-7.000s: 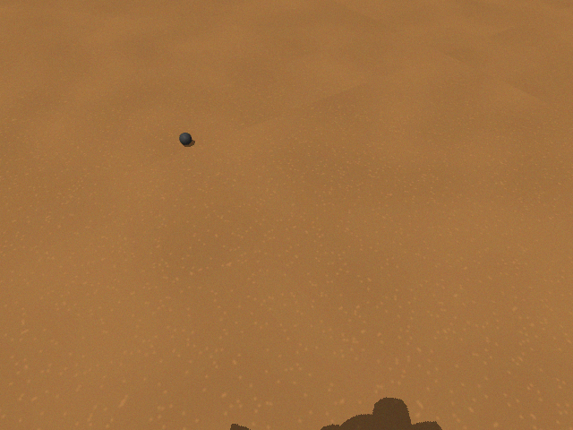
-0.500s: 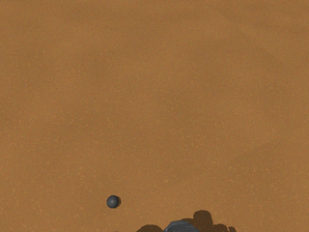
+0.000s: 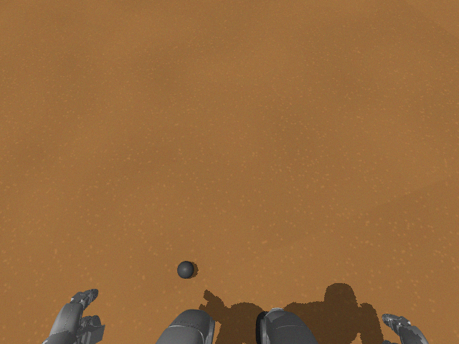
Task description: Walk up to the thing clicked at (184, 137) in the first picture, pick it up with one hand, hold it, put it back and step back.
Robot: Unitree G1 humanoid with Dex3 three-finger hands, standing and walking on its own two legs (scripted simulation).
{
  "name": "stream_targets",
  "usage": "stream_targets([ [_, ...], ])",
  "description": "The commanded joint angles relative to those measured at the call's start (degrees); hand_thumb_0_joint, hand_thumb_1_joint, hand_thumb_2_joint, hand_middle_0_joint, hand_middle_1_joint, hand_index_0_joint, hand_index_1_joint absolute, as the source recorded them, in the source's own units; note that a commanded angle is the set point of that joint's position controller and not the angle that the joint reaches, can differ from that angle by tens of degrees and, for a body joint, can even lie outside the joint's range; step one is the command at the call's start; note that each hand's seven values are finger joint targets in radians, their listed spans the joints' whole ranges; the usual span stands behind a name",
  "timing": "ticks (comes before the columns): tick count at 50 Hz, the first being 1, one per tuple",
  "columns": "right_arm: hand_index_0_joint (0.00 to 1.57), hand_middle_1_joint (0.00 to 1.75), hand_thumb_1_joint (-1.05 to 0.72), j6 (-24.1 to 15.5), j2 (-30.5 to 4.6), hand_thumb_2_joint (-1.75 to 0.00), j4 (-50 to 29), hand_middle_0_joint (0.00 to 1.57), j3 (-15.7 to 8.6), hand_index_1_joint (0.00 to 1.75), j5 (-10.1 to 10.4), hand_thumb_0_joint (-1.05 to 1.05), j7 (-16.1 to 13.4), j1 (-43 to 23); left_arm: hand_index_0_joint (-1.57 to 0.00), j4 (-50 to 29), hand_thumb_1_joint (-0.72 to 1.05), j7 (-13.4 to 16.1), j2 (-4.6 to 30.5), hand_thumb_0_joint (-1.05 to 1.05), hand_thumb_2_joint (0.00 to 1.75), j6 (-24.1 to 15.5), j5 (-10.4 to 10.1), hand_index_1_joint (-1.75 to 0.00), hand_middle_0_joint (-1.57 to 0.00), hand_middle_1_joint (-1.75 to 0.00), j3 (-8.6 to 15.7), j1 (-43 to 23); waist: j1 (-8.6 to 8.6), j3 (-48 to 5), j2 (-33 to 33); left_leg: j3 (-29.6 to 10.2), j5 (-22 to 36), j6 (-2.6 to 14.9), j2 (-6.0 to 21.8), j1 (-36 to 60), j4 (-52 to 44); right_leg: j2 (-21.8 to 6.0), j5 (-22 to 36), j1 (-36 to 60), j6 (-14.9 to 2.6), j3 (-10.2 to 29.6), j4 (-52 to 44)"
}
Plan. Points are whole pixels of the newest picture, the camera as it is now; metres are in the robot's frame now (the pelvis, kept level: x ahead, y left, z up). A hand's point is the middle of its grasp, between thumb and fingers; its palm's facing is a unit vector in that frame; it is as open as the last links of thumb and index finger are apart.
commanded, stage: walk up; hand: left
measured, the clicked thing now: (185, 269) +0.37 +0.21 -0.73
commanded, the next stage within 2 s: none
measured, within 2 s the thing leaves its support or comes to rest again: neither
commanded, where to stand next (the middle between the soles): -0.01 +0.00 m, yaw -2 degrees
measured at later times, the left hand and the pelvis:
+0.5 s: hand out of the picture +0.01 +0.27 -0.14, palm faces +0.03 -0.93 -0.38, open 7.4 cm; pelvis -0.02 +0.00 +0.01, yaw +2 degrees
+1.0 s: hand out of the picture +0.10 +0.27 -0.13, palm faces -0.04 -0.92 -0.38, open 7.4 cm; pelvis +0.00 +0.01 +0.01, yaw +0 degrees
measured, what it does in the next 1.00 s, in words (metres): steps on the spot: left foot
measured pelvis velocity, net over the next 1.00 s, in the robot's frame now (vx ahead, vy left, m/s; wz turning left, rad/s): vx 0.00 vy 0.01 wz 0.00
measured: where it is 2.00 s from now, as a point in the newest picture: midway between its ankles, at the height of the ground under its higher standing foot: outside the picture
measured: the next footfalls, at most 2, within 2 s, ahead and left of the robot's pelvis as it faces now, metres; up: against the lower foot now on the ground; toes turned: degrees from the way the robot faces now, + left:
left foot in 0.10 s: -0.01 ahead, +0.12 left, +0.00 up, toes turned +1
left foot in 1.32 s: -0.05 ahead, +0.19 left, +0.00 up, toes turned -1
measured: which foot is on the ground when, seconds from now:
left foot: up 0.00-0.08, down 0.10-1.00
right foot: down 0.00-1.00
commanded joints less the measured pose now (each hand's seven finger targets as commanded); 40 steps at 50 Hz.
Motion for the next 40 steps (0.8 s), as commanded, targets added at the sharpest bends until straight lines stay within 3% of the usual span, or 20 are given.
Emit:
stream_targets([
  [1, 0.2, 0.3, -0.9, -2.7, -9.92, -0.9, -1.93, 0.2, -2.17, 0.3, -1.65, 0.0, -0.15, 3.29, -0.2, -3.21, 0.9, 0.36, 15.98, 0.0, 0.9, -1.47, 1.02, -0.3, -0.2, -0.3, 5.47, 5.8, 4.13, -17.92, -15.17, 3.73, -3.03, -0.59, 4.01, -2.99, -23.32, -13.53, -12.48, 22.64, -11.02, 16.38, -12.16],
  [3, 0.2, 0.3, -0.9, -3.58, -9.73, -0.9, -0.15, 0.2, -2.28, 0.3, -2.49, 0.0, 0.0, 5.83, -0.2, -2.74, 0.9, -0.36, 17.13, 0.0, 0.9, -0.9, 0.34, -0.3, -0.2, -0.3, 5.6, 4.85, 2.36, -14.87, -16.18, 4.53, -0.89, 0.97, 4.44, 6.19, -37.23, -14.55, -8.56, 14.77, -9.46, 16.06, -10.27],
  [5, 0.2, 0.3, -0.9, -4.43, -8.66, -0.9, 2.03, 0.2, -2.56, 0.3, -3.42, 0.0, 0.05, 8.5, -0.2, -2.2, 0.9, -0.81, 15.5, 0.0, 0.9, -0.51, -0.92, -0.3, -0.2, -0.3, 4.41, 4.53, -0.38, -12.44, -8.03, 4.9, 14.19, 2.56, 3.82, 17.6, -50.41, -11.5, -3.68, 5.22, -4.29, 11.13, -3.58],
  [6, 0.2, 0.3, -0.9, -4.8, -11.13, -0.9, 0.73, 0.2, -3.03, 0.3, -4.26, 0.0, 0.06, 4.99, -0.2, -2.24, 0.9, -0.89, 11.91, 0.0, 0.9, -0.62, -1.57, -0.3, -0.2, -0.3, 3.15, 5.88, 1.17, -10.66, 2.68, -9.25, 11.74, 4.75, 12.07, 19.02, -52.26, -6.7, -6.1, -2.83, -0.55, 7.15, 3.2],
  [7, 0.2, 0.3, -0.9, -5.08, -15.32, -0.9, -1.11, 0.2, -3.16, 0.3, -4.5, 0.0, 0.2, -0.69, -0.2, -1.74, 0.9, -0.96, 10.71, 0.0, 0.9, -0.88, -2.19, -0.3, -0.2, -0.3, 2.9, 3.67, 1.88, -6.28, 9.69, -22.92, 6.91, 9.1, 22.4, 12.42, -55.27, 0.65, -14.26, -8.64, 2.56, 2.32, 6.0],
  [8, 0.2, 0.3, -0.9, -5.03, -17.82, -0.9, -1.35, 0.2, -3.61, 0.3, -3.65, 0.0, 0.39, -2.39, -0.2, -0.76, 0.9, -0.46, 16.07, 0.0, 0.9, -1.09, -1.44, -0.3, -0.2, -0.3, 4.88, -1.75, -1.59, -2.98, 9.24, -24.42, 1.39, 15.47, 26.7, -3.54, -55.27, -2.3, -18.78, 2.32, 2.37, 7.7, 13.2],
  [9, 0.2, 0.3, -0.9, -5.25, -14.7, -0.9, -1.88, 0.2, -2.83, 0.3, -3.71, 0.0, 0.33, -5.24, -0.2, 0.08, 0.9, -0.97, 16.29, 0.0, 0.9, -1.47, -1.64, -0.3, -0.2, -0.3, 4.84, -0.7, 0.49, -0.35, 6.18, -18.35, 3.22, 15.21, 23.83, -7.45, -53.97, -2.69, -16.16, 7.14, 1.94, 8.23, 14.7],
  [11, 0.2, 0.3, -0.9, -5.71, -9.92, -0.9, -1.71, 0.2, -1.12, 0.3, -3.61, 0.0, 0.49, -6.2, -0.2, 1.87, 0.9, -1.52, 12.39, 0.0, 0.9, -2.36, -2.44, -0.3, -0.2, -0.3, 3.5, 2.72, 2.57, -2.4, 8.16, -4.2, 22.34, 9.92, 15.6, 4.03, -48.36, -0.07, -11.67, 4.4, 0.99, 7.17, 7.27],
  [12, 0.2, 0.3, -0.9, -5.84, -9.5, -0.9, -1.31, 0.2, -1.25, 0.3, -3.29, 0.0, 0.63, -4.43, -0.2, 2.76, 0.9, -1.4, 12.24, 0.0, 0.9, -2.74, -2.53, -0.3, -0.2, -0.3, 3.05, 4.37, 2.66, -4.79, 8.88, -2.07, 28.26, 8.28, 14.31, 10.19, -45.33, -0.36, -10.08, 3.23, 0.66, 5.22, 2.21],
  [14, 0.2, 0.3, -0.9, -4.97, -11.24, -0.9, -0.21, 0.2, -2.05, 0.3, -2.67, 0.0, 1.14, -2.26, -0.2, 4.4, 0.9, -1.13, 12.54, 0.0, 0.9, -3.89, -1.94, -0.3, -0.2, -0.3, 2.79, 3.51, 0.58, -8.85, 8.19, 0.22, 29.42, 5.98, 11.78, 12.47, -40.87, 0.6, -2.31, 9.94, 1.32, 1.6, -9.16],
  [16, 0.2, 0.3, -0.9, -3.79, -10.6, -0.9, -0.44, 0.2, -2.12, 0.3, -1.92, 0.0, 1.26, 0.42, -0.2, 5.81, 0.9, -0.2, 14.26, 0.0, 0.9, -4.99, -1.51, -0.3, -0.2, -0.3, 2.69, 5.34, -0.22, -12.95, 5.04, 2.68, 30.78, 4.67, 9.78, 13.07, -37.22, -1.1, 9.25, 16.7, 0.23, 4.73, -11.38],
  [17, 0.2, 0.3, -0.9, -3.47, -10.19, -0.9, -0.66, 0.2, -2.15, 0.3, -1.59, 0.0, 1.26, 0.87, -0.2, 6.84, 0.9, 0.26, 15.34, 0.0, 0.9, -5.45, -1.26, -0.3, -0.2, -0.3, 2.7, 7.2, -0.09, -14.85, 3.13, 2.98, 28.17, 4.03, 9.06, 10.49, -35.84, -3.67, 14.67, 20.45, -0.92, 7.37, -10.2],
  [18, 0.2, 0.3, -0.9, -3.09, -9.53, -0.9, -0.95, 0.2, -2.09, 0.3, -1.69, 0.0, 1.38, 1.74, -0.2, 6.84, 0.9, 0.51, 17.33, 0.0, 0.9, -5.78, -1.1, -0.3, -0.2, -0.3, 2.8, 7.25, -0.57, -15.05, -0.05, 2.91, 18.49, 3.13, 7.59, 6.25, -36.37, -8.23, 10.43, 20.6, -2.7, 13.45, -9.82],
  [19, 0.2, 0.3, -0.9, -2.69, -8.83, -0.9, -0.15, 0.2, -2.14, 0.3, -2.03, 0.0, 1.35, 1.93, -0.2, 7.12, 0.9, 0.46, 19.56, 0.0, 0.9, -5.65, -1.14, -0.3, -0.2, -0.3, 2.97, 5.59, -1.28, -12.89, -3.75, 3.66, 6.28, 2.94, 6.13, 8.34, -36.44, -12.07, 0.0, 13.63, -5.03, 17.84, -12.4],
  [20, 0.2, 0.3, -0.9, -2.52, -8.92, -0.9, 0.54, 0.2, -2.46, 0.3, -2.32, 0.0, 1.53, 1.29, -0.2, 6.95, 0.9, 0.23, 19.34, 0.0, 0.9, -5.42, -0.99, -0.3, -0.2, -0.3, 2.58, 4.4, -1.72, -10.99, -5.75, 3.57, 3.26, 3.2, 5.9, 11.96, -36.83, -13.13, -6.52, 7.74, -5.75, 19.46, -14.75],
  [21, 0.2, 0.3, -0.9, -2.57, -9.49, -0.9, 0.52, 0.2, -2.58, 0.3, -2.5, 0.0, 1.85, 0.63, -0.2, 6.77, 0.9, 0.02, 18.29, 0.0, 0.9, -5.37, -0.96, -0.3, -0.2, -0.3, 2.09, 3.61, -2.1, -9.7, -6.01, 2.74, 4.0, 3.65, 6.56, 14.19, -39.21, -11.87, -9.29, 4.05, -4.2, 17.49, -15.71],
  [23, 0.2, 0.3, -0.9, -3.14, -10.17, -0.9, 0.81, 0.2, -2.75, 0.3, -2.38, 0.0, 2.31, -0.19, -0.2, 7.2, 0.9, -0.19, 16.37, 0.0, 0.9, -5.64, -1.06, -0.3, -0.2, -0.3, 1.39, 2.47, -2.12, -8.57, -6.74, 0.23, 8.01, 4.83, 8.59, 15.39, -43.92, -7.16, -8.57, 2.19, -0.63, 12.13, -14.34],
  [25, 0.2, 0.3, -0.9, -3.47, -9.97, -0.9, 1.07, 0.2, -2.49, 0.3, -2.32, 0.0, 2.64, -0.99, -0.2, 7.97, 0.9, -0.27, 15.44, 0.0, 0.9, -5.98, -1.16, -0.3, -0.2, -0.3, 1.25, 2.62, -1.25, -8.5, -7.12, -1.05, 8.31, 5.31, 9.89, 13.11, -46.16, -4.76, -6.22, 5.53, 0.63, 9.53, -13.3],
  [31, 0.2, 0.3, -0.9, -3.73, -9.94, -0.9, 2.53, 0.2, -2.46, 0.3, -2.15, 0.0, 2.44, -2.44, -0.2, 9.78, 0.9, 0.32, 15.85, 0.0, 0.9, -6.62, -1.57, -0.3, -0.2, -0.3, 0.99, 3.23, -0.7, -10.61, -5.07, 1.33, 20.02, 3.91, 9.49, 14.15, -46.44, -5.99, 7.79, 11.22, 0.44, 9.21, -11.96],
  [40, 0.2, 0.3, -0.9, -3.6, -9.8, -0.9, 4.43, 0.2, -2.68, 0.3, -1.93, 0.0, 2.09, -3.49, -0.2, 10.71, 0.9, 1.04, 15.9, 0.0, 0.9, -6.18, -1.86, -0.3, -0.2, -0.3, 0.33, 2.03, -0.4, -13.04, -2.44, 2.62, 30.1, 3.6, 10.34, 16.38, -47.06, -5.94, 17.55, 15.21, 0.79, 7.17, -9.51],
])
